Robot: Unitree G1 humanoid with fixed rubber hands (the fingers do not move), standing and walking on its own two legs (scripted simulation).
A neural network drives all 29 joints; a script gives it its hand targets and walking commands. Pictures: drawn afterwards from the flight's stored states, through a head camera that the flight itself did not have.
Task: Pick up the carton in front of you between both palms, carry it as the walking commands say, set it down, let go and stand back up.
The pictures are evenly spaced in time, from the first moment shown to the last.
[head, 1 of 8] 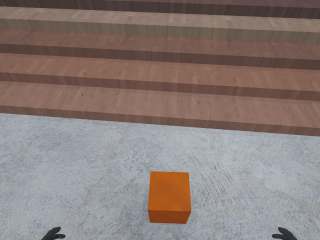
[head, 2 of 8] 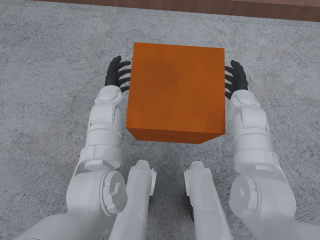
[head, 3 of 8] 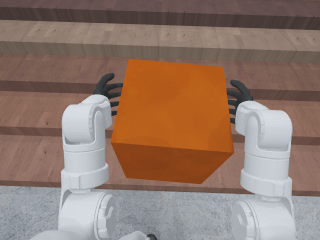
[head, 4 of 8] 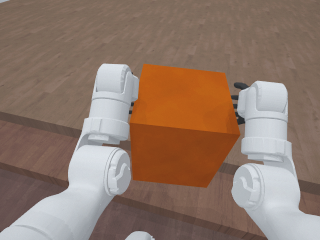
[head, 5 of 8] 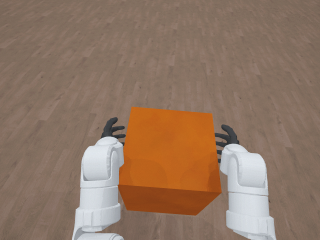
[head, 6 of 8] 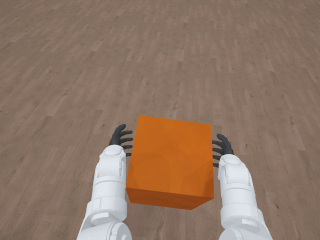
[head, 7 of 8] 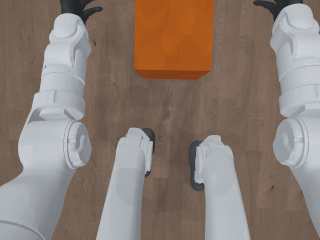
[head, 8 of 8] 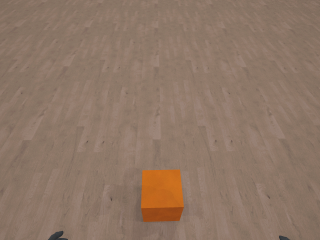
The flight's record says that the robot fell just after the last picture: no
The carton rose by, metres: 1.74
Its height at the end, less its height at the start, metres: +1.02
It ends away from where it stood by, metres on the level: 5.15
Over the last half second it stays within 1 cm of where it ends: yes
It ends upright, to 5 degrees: yes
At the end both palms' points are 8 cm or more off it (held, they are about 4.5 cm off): yes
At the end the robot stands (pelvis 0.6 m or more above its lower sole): yes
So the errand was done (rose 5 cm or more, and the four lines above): yes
